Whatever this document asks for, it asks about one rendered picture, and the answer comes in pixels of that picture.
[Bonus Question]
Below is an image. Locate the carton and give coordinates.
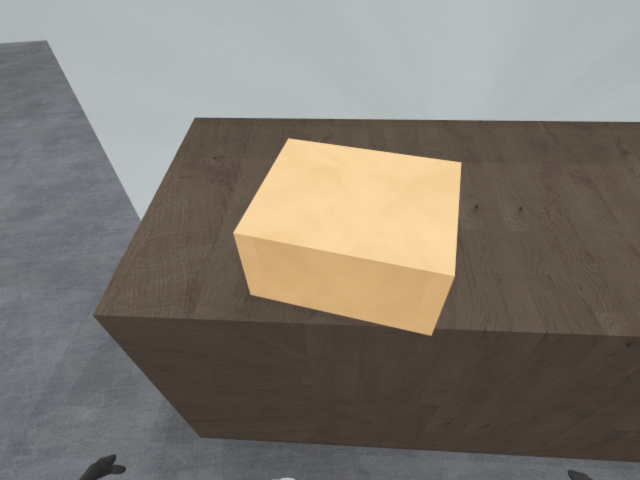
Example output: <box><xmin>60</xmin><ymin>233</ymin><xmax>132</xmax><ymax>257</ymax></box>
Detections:
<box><xmin>233</xmin><ymin>138</ymin><xmax>461</xmax><ymax>336</ymax></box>

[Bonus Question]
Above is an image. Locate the left robot hand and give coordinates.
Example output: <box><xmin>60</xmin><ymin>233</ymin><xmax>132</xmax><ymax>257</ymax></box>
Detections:
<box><xmin>79</xmin><ymin>454</ymin><xmax>126</xmax><ymax>480</ymax></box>

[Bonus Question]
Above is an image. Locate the pedestal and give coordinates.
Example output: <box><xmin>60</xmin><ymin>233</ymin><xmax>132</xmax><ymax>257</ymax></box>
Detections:
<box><xmin>93</xmin><ymin>118</ymin><xmax>640</xmax><ymax>462</ymax></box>

